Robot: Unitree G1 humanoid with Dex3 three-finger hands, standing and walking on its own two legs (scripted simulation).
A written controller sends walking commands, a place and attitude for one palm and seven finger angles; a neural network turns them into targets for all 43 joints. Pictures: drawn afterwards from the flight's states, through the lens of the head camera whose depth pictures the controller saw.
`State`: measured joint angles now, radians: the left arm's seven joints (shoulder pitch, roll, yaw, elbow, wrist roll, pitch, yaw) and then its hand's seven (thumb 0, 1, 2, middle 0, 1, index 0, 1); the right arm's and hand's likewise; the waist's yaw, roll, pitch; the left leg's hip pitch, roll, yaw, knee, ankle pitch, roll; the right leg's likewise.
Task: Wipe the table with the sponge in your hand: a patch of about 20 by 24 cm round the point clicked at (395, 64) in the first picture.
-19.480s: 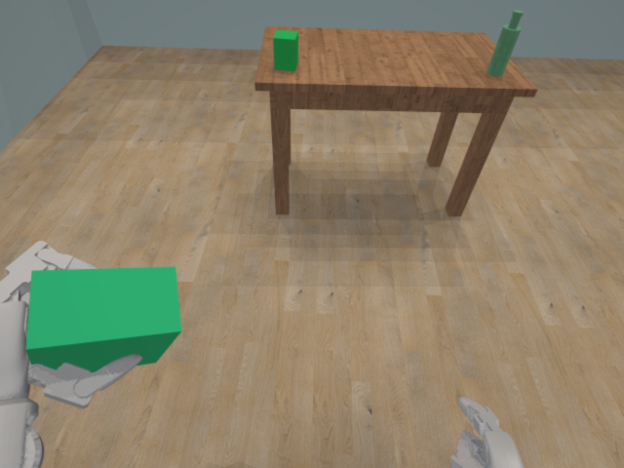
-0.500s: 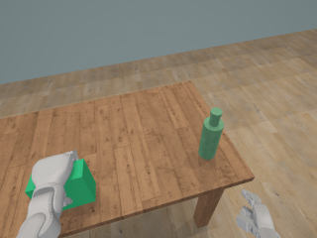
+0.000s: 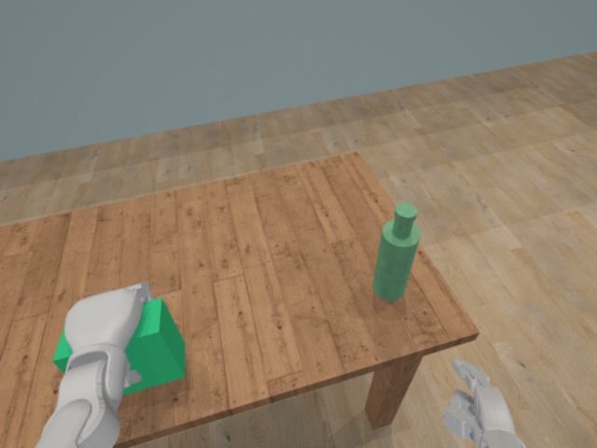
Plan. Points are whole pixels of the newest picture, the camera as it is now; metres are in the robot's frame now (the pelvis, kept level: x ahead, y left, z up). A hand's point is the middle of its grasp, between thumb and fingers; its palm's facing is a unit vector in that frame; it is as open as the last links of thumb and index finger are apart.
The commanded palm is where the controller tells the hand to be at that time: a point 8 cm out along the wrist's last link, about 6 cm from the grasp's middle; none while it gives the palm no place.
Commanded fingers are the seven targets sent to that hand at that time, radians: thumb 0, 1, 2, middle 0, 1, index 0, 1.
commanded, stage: move the sponge above the wiping area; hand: left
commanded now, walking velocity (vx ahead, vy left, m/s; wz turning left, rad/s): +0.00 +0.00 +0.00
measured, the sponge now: (131, 357) +0.22 +0.29 -0.03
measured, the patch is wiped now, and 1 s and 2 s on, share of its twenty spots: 0.00 0.00 0.00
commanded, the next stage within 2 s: lower the sponge onto the table in 0.50 s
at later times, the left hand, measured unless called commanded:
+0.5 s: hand (124, 327) +0.24 +0.30 +0.02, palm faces -0.09 -0.08 -0.99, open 10.4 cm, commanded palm +0.22 +0.30 +0.08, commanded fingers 0.00 0.10 1.30 -1.20 -1.60 -1.20 -1.60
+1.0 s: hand (120, 333) +0.23 +0.30 +0.02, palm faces -0.06 -0.08 -1.00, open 10.4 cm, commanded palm +0.22 +0.29 +0.08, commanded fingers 0.00 0.10 1.30 -1.20 -1.60 -1.20 -1.60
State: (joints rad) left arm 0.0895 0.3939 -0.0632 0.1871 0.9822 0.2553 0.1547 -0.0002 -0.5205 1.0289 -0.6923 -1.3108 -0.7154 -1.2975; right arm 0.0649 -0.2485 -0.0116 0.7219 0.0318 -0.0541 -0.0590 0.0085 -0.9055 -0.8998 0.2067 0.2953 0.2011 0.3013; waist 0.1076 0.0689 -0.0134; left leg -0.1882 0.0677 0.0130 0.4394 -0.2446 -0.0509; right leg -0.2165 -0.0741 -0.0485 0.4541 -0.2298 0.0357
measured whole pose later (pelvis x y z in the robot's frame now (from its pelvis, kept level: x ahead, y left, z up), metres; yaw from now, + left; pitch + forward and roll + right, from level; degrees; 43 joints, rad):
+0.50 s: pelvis +0.01 +0.00 +0.00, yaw +0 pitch +0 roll +0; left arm 0.06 0.40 -0.05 0.20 0.99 0.26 0.15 0.00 -0.52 1.03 -0.69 -1.31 -0.72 -1.30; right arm 0.06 -0.24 -0.01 0.72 0.03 -0.05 -0.06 0.01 -0.90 -0.90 0.21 0.30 0.20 0.30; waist 0.10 0.06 -0.01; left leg -0.19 0.07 0.01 0.43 -0.25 -0.05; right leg -0.22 -0.07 -0.05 0.44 -0.23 0.04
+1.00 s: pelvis +0.00 +0.00 +0.00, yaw +1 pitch +0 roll +0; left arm 0.09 0.40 -0.07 0.15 0.99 0.24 0.17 0.00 -0.52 1.03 -0.69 -1.31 -0.72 -1.29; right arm 0.05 -0.24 -0.01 0.72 0.03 -0.06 -0.06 0.01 -0.91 -0.90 0.21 0.30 0.20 0.30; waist 0.12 0.07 -0.02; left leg -0.20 0.06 0.00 0.45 -0.25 -0.05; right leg -0.21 -0.08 -0.06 0.44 -0.23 0.04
